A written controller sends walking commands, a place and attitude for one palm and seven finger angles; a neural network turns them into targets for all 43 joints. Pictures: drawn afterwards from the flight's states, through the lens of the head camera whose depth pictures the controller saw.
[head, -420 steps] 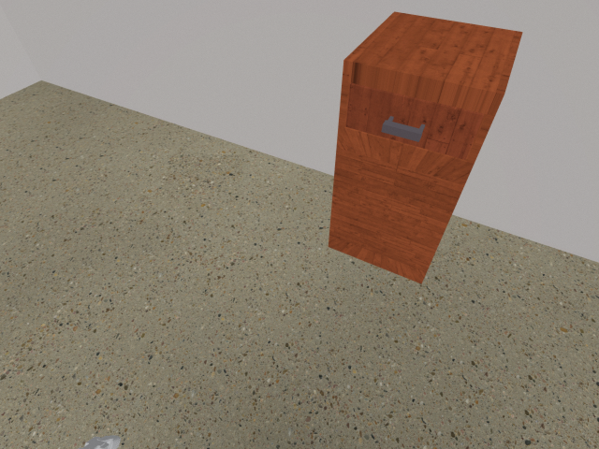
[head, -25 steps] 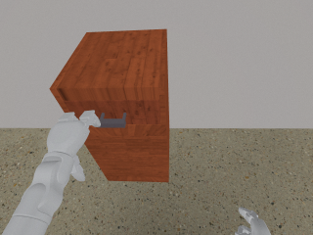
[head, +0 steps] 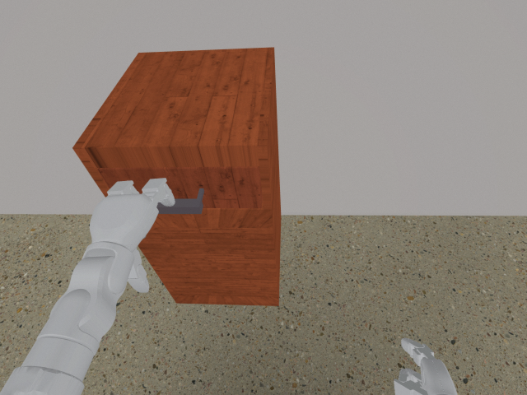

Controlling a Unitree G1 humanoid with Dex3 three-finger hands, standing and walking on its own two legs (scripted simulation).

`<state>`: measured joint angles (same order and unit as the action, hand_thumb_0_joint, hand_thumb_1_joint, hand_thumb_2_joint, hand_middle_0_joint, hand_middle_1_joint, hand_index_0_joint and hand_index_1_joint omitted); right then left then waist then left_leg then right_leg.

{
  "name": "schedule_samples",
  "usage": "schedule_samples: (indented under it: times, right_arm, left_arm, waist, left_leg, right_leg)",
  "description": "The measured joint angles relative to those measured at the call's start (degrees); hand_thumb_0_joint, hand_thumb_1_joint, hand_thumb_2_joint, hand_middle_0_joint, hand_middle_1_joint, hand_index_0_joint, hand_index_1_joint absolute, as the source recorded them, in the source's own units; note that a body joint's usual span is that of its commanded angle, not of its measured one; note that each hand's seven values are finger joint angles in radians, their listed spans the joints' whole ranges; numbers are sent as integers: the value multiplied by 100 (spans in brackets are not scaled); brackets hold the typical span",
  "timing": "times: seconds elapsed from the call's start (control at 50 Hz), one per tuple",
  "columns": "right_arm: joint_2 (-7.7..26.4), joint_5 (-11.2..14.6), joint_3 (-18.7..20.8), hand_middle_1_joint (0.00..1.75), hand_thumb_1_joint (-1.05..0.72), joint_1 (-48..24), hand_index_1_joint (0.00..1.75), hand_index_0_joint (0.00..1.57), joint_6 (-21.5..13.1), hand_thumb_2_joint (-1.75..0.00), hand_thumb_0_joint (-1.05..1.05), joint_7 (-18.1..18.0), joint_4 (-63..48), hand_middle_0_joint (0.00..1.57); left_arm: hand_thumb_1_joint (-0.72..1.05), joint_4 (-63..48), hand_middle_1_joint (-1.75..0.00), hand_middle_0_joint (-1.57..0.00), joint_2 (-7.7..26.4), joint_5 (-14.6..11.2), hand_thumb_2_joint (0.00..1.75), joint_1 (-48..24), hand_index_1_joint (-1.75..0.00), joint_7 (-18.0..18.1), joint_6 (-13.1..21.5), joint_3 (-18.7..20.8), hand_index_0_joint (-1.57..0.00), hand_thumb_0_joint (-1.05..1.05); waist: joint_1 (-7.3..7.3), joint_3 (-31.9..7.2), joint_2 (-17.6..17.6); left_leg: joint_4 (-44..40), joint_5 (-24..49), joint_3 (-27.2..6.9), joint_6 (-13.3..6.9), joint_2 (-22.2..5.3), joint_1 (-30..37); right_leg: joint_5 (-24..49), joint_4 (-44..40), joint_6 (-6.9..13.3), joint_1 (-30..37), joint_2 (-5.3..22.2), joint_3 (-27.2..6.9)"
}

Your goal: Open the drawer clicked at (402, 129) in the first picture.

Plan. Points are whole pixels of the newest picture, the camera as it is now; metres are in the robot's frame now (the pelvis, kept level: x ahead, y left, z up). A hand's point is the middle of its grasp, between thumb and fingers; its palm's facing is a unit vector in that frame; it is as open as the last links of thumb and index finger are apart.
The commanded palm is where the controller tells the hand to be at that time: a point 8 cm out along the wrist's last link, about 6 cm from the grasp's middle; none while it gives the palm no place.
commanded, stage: move the hooked fingers above the handle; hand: left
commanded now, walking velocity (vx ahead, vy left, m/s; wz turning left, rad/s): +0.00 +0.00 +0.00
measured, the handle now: (180, 199) +0.52 +0.26 -0.07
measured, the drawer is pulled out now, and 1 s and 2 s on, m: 0.00 0.00 0.00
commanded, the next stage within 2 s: lower the fingers behind the handle in 1.94 s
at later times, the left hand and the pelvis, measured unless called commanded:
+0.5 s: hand (151, 218) +0.39 +0.25 +0.03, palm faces -0.01 -0.06 -1.00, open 13.8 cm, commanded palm +0.37 +0.26 +0.09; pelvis +0.01 +0.01 -0.01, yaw -1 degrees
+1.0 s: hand (160, 209) +0.43 +0.26 +0.00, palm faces -0.04 -0.04 -1.00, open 13.8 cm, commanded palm +0.42 +0.26 +0.05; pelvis +0.01 +0.02 -0.02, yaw -2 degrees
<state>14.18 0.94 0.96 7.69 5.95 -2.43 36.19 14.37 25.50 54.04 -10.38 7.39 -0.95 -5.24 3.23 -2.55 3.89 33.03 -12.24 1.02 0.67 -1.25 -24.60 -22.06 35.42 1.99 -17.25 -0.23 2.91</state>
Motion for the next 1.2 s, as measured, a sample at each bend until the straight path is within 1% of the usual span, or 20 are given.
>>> schedule_samples:
  times: [0.1, 0.2, 0.3, 0.4, 0.52, 0.64, 0.76, 0.9, 1.0, 1.1, 1.2]
  right_arm:
    - [-1, 8, 29, 30, -91, 87, 30, 20, 52, -90, 1, 10, 27, 20]
    - [42, 17, 77, 30, -91, 239, 30, 20, 107, -90, 0, -9, 54, 21]
    - [95, -2, 183, 30, -91, 399, 30, 20, 126, -90, 0, -34, 116, 20]
    - [107, -16, 276, 30, -91, 512, 30, 20, 156, -90, 0, -22, 178, 20]
    - [67, -8, 295, 30, -91, 589, 30, 20, 203, -90, 0, 14, 199, 20]
    - [-1, -14, 272, 30, -91, 700, 30, 20, 252, -90, 0, 28, 165, 20]
    - [-25, -27, 257, 30, -91, 828, 30, 20, 290, -90, 0, 32, 177, 21]
    - [-5, -54, 307, 30, -91, 930, 30, 20, 292, -90, 0, 52, 235, 21]
    - [8, -58, 295, 30, -91, 958, 30, 20, 292, -90, 0, 46, 266, 21]
    - [21, -72, 298, 30, -91, 1032, 30, 20, 277, -90, 0, 41, 284, 21]
    - [38, -100, 310, 30, -91, 1133, 30, 20, 276, -90, 0, 46, 336, 21]
  left_arm:
    - [-49, 286, -120, -32, 22, 36, 30, -144, -120, 93, 39, 138, -32, 0]
    - [-49, 609, -120, -32, 128, 19, 30, -240, -120, 56, 48, 268, -32, 0]
    - [-49, 840, -120, -32, 208, 23, 30, -375, -120, 43, 278, 338, -32, 0]
    - [-49, 1060, -120, -32, 194, 111, 30, -582, -120, 196, 474, 376, -32, 0]
    - [-49, 1587, -120, -32, 109, 257, 30, -1000, -120, 430, 392, 339, -32, 0]
    - [-49, 2049, -120, -32, 98, 335, 30, -1283, -120, 504, 329, 400, -32, 0]
    - [-49, 2476, -120, -32, 119, 442, 30, -1521, -120, 573, 414, 452, -32, 0]
    - [-49, 2889, -120, -32, 119, 550, 30, -1828, -120, 774, 535, 441, -32, 0]
    - [-49, 3348, -120, -32, 194, 649, 30, -2145, -120, 905, 532, 485, -32, 0]
    - [-49, 3710, -120, -32, 304, 682, 30, -2428, -120, 940, 536, 527, -32, 0]
    - [-49, 3939, -120, -32, 363, 726, 30, -2611, -120, 977, 635, 583, -32, 0]
  waist:
    - [-53, -73, -28]
    - [-112, -114, -49]
    - [-151, -148, -66]
    - [-198, -210, -85]
    - [-295, -285, -93]
    - [-403, -359, -86]
    - [-462, -414, -103]
    - [-516, -465, -102]
    - [-617, -503, -119]
    - [-709, -532, -123]
    - [-781, -586, -112]
  left_leg:
    - [124, -88, 18, 10, -22, -149]
    - [239, -168, 25, 4, -34, -295]
    - [403, -255, 13, -6, -34, -502]
    - [591, -344, 23, -25, -35, -747]
    - [779, -424, 59, -62, -42, -1014]
    - [869, -470, 114, -92, -67, -1163]
    - [953, -497, 133, -115, -79, -1311]
    - [1133, -538, 106, -133, -90, -1573]
    - [1263, -554, 82, -136, -112, -1797]
    - [1370, -565, 65, -137, -140, -2007]
    - [1493, -597, 59, -142, -168, -2209]
  right_leg:
    - [-73, 111, 11, -151, -17, -23]
    - [-133, 193, 9, -284, -26, -35]
    - [-197, 304, -4, -459, -23, -25]
    - [-260, 448, -27, -685, -18, -39]
    - [-311, 607, -58, -948, -15, -79]
    - [-312, 657, -87, -1103, -31, -138]
    - [-318, 715, -110, -1245, -37, -161]
    - [-347, 858, -124, -1479, -48, -139]
    - [-361, 971, -123, -1689, -69, -121]
    - [-359, 1055, -123, -1887, -97, -110]
    - [-374, 1150, -128, -2078, -122, -111]
